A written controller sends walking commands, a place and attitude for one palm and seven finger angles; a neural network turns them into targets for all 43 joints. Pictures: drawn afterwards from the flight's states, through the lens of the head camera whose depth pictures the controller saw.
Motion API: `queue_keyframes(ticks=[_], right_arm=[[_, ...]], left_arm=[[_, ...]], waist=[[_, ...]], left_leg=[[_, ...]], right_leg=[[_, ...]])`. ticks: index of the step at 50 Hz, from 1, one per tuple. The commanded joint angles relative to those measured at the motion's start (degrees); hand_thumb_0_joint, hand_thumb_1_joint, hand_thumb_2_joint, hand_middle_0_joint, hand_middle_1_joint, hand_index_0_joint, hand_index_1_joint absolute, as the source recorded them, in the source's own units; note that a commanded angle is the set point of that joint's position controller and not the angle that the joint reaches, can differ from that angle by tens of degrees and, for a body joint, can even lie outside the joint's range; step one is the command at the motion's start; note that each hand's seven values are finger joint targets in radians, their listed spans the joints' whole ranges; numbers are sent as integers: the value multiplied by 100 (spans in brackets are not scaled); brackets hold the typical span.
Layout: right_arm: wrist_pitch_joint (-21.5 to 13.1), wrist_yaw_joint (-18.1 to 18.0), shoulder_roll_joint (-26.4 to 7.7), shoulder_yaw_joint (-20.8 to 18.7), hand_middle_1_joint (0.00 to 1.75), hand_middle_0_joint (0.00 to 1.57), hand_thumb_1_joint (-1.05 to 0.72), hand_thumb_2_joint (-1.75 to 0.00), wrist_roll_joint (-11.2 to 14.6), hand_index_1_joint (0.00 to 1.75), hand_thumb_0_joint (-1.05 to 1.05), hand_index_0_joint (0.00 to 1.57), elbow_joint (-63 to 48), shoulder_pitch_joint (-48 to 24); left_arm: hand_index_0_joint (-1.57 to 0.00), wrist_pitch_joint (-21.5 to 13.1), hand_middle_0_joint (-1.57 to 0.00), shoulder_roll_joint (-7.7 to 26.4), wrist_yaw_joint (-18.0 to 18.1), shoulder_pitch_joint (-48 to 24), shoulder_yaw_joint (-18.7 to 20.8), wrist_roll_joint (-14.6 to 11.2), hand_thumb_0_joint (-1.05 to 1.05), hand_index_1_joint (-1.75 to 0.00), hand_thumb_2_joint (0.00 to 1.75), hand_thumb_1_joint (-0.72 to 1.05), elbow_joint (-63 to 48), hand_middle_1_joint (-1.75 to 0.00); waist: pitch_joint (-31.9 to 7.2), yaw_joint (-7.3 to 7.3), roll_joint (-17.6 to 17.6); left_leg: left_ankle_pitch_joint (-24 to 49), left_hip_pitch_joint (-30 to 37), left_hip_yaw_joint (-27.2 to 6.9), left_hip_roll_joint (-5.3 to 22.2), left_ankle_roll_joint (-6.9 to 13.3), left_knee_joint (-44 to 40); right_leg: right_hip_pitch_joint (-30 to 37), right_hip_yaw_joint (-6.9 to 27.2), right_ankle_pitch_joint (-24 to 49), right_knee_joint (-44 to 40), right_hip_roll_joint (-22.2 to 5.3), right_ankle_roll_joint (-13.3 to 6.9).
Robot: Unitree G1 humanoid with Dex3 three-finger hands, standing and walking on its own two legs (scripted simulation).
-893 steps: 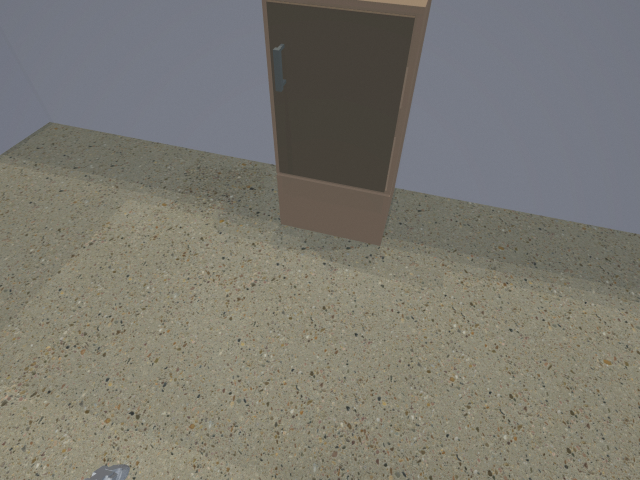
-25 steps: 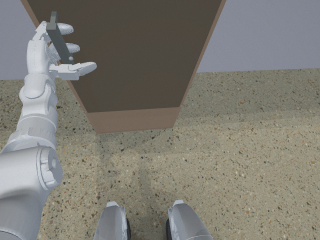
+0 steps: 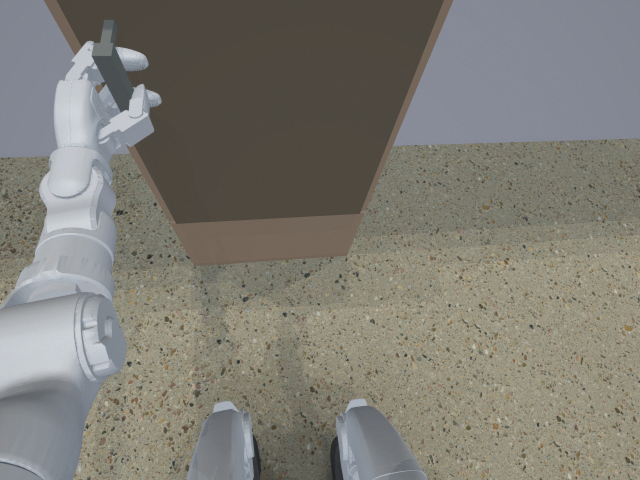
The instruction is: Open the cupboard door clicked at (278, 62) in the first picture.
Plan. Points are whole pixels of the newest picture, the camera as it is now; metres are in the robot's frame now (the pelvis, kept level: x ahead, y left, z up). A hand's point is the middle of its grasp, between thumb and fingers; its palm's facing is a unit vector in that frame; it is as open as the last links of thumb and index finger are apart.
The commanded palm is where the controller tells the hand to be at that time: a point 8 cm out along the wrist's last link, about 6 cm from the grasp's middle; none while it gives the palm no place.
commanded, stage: pull the door open along its arc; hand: left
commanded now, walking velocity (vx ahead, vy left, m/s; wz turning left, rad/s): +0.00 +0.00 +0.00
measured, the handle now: (126, 82) +0.59 +0.19 +0.07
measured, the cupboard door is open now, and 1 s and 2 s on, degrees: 0 39 39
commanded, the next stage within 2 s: open thumb and fingers to let go in 1.00 s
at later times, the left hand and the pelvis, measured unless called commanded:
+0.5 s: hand (164, 186) +0.44 +0.13 +0.08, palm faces +0.17 -0.98 +0.09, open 5.8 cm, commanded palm +0.38 +0.18 +0.07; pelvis +0.02 +0.00 +0.03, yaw +0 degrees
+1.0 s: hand (262, 289) +0.31 +0.04 +0.08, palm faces +0.34 -0.94 -0.03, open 5.8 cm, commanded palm +0.25 +0.07 +0.07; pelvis +0.02 -0.04 +0.03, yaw +4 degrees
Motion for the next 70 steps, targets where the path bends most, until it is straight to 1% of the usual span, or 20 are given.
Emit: queue_keyframes(ticks=[1, 6, 12, 14, 18, 19, 21, 22, 27, 30, 34, 41, 46, 51, 54, 55, 58, 62, 66, 70], right_arm=[[-42, -52, -995, -358, 30, 20, -90, -90, 10, 30, 0, 20, -242, 1056], [-13, -45, -971, -387, 30, 20, -90, -90, 66, 30, 0, 20, -406, 947], [11, -29, -898, -430, 30, 20, -90, -90, 171, 30, 0, 20, -635, 745], [12, -18, -855, -454, 30, 20, -90, -90, 210, 30, 0, 20, -725, 637], [-32, 10, -798, -492, 30, 20, -90, -90, 261, 30, 0, 20, -889, 445], [-73, -3, -679, -494, 30, 20, -90, -90, 192, 30, 0, 20, -913, 314], [-182, 83, -591, -484, 30, 20, -90, -90, 141, 30, 0, 20, -964, 166], [-210, 110, -582, -485, 30, 20, -90, -90, 106, 30, 0, 20, -970, 154], [-218, 243, -442, -517, 30, 20, -90, -90, -124, 30, 0, 20, -1008, -25], [-209, 289, -380, -536, 30, 20, -90, -90, -188, 30, 0, 20, -1015, -231], [-254, 239, -302, -540, 30, 20, -90, -90, -208, 30, 0, 20, -1033, -549], [-377, 141, -137, -480, 30, 20, -90, -90, -243, 30, 0, 20, -1081, -981], [-533, 126, -24, -427, 30, 20, -90, -90, -254, 30, 0, 20, -1209, -1175], [-706, 96, 43, -340, 30, 20, -90, -90, -191, 30, 0, 20, -1368, -1356], [-759, 9, 42, -304, 30, 20, -90, -90, -214, 30, 0, 20, -1249, -1436], [-765, -27, 31, -283, 30, 20, -90, -90, -225, 30, 0, 20, -1144, -1473], [-784, -76, 68, -272, 30, 20, -90, -90, -254, 30, 0, 20, -1059, -1569], [-782, -30, 63, -346, 30, 20, -90, -90, -278, 30, 0, 20, -1119, -1425], [-740, 0, 16, -379, 30, 20, -90, -90, -260, 30, 0, 20, -1167, -1275], [-730, -35, -23, -386, 30, 20, -90, -90, -240, 30, 0, 20, -1175, -1266]], left_arm=[[-40, -391, -40, 1203, -27, -2325, -2, -21, 0, -135, 90, 90, -1193, -135], [-40, -383, -40, 1109, -145, -1620, 35, -179, 0, -135, 90, 90, -1606, -135], [-40, -314, -40, 683, -222, -257, -63, -432, 0, -135, 90, 90, -2057, -135], [-40, -314, -40, 471, -218, 254, -175, -497, 0, -135, 90, 90, -2462, -135], [-40, -317, -40, -6, -138, 1307, -419, -651, 0, -135, 90, 90, -3192, -135], [-40, -302, -40, -201, 568, 1415, 223, -1053, 0, -135, 90, 90, -3450, -135], [-40, -257, -40, -899, 1390, 1951, -236, -938, 0, -135, 90, 90, -3810, -135], [-40, -259, -40, -983, 1664, 2192, -301, -830, 0, -135, 90, 90, -3920, -135], [-40, -334, -40, -1699, 3124, 2657, -1060, 145, 0, -135, 90, 90, -4927, -135], [-40, -281, -40, -2301, 3617, 2923, -1698, 554, 0, -135, 90, 90, -5122, -135], [-40, -206, -40, -2964, 4060, 3172, -2354, 718, 0, -135, 90, 90, -5357, -135], [-40, -220, -40, -3576, 4105, 3804, -3285, 992, 0, -135, 90, 90, -5799, -135], [-40, -191, -40, -3889, 4072, 4701, -3758, 1129, 0, -135, 90, 90, -6249, -135], [-40, -42, -40, -3957, 4002, 5785, -3871, 855, 0, -135, 90, 90, -6777, -135], [-40, 21, -40, -3799, 4127, 5210, -3668, 818, 0, -135, 90, 90, -6655, -135], [-40, 5, -40, -3653, 4202, 4658, -3513, 814, 0, -135, 90, 90, -6557, -135], [-38, -47, -38, -3523, 4267, 4629, -3260, 779, 0, -133, 81, 69, -6321, -133], [-36, -66, -36, -3632, 4162, 4980, -3370, 872, 0, -130, 69, 41, -6435, -130], [-35, -25, -35, -3722, 4001, 5112, -3556, 877, 0, -127, 57, 13, -6584, -127], [-32, -33, -32, -3703, 3900, 5039, -3596, 835, 0, -124, 45, -15, -6557, -124]], waist=[[-2909, -97, 630], [-3208, 136, 496], [-2789, 333, -64], [-2788, 467, 101], [-2597, 611, -18], [-2447, 917, -188], [-2261, 852, -259], [-2189, 876, -424], [-2288, 931, -132], [-2218, 854, -246], [-1999, 793, -557], [-1677, 793, -645], [-1697, 896, -618], [-1515, 1008, -886], [-1195, 914, -982], [-1011, 833, -962], [-1084, 932, -971], [-1715, 1044, -775], [-1733, 930, -945], [-1505, 851, -1153]], left_leg=[[2002, 3033, -253, -230, 121, -640], [2140, 3124, -164, -267, 119, -764], [1939, 2745, 20, -345, 170, -961], [2046, 2913, 72, -361, 138, -1064], [2216, 3086, 128, -374, 123, -1208], [2180, 2918, 172, -365, 77, -1285], [2031, 2889, 191, -369, 30, -1361], [2047, 2835, 178, -371, 28, -1350], [2457, 3147, 156, -349, -28, -1330], [2260, 3216, 147, -342, -31, -1359], [1856, 3209, 122, -369, -23, -1455], [1510, 3206, 125, -403, 15, -1511], [1531, 3239, 117, -428, 28, -1489], [1314, 3146, 101, -490, 7, -1534], [1041, 2953, 44, -510, 1, -1410], [885, 2841, 15, -514, -1, -1351], [784, 2698, -18, -548, -13, -1291], [1261, 2848, 27, -543, -15, -1286], [1378, 2889, 47, -524, -9, -1279], [1230, 2758, 4, -513, 5, -1260]], right_leg=[[562, 16, 1843, -928, 262, -149], [1059, 31, 2151, -959, 262, -149], [1658, 90, 2415, -1127, 258, -118], [1759, 73, 2535, -1159, 244, -124], [1932, 42, 2759, -1225, 224, -128], [2045, -20, 2665, -1303, 216, -81], [2047, -62, 2524, -1344, 204, -53], [2090, -76, 2543, -1319, 207, -60], [2103, -76, 2761, -1142, 142, -109], [2098, -81, 2653, -1212, 107, -120], [2234, -62, 2395, -1407, 82, -123], [2327, 28, 2199, -1605, -23, -152], [2448, 65, 2291, -1609, -79, -172], [2749, 199, 2325, -1853, -174, -98], [2463, 350, 1895, -1966, -234, -47], [2261, 411, 1586, -2015, -264, -34], [2292, 610, 1345, -2081, -338, -22], [2636, 501, 2394, -1756, -319, -33], [2726, 453, 2912, -1716, -341, 25], [2605, 491, 2733, -1780, -362, 50]])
